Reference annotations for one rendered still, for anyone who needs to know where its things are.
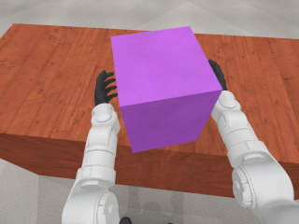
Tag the pedestal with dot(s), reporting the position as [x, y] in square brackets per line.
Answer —
[48, 77]

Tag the carton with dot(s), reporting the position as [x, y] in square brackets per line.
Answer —
[166, 87]

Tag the robot right upper arm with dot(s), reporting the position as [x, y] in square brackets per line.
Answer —
[265, 189]

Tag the right robot forearm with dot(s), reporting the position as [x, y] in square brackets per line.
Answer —
[241, 142]

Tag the left robot forearm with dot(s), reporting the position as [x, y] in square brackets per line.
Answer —
[97, 169]

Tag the robot left hand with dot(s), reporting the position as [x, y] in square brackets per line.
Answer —
[100, 92]

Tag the robot right hand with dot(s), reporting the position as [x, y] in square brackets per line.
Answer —
[218, 73]

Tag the robot left upper arm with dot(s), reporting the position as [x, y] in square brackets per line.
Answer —
[91, 207]

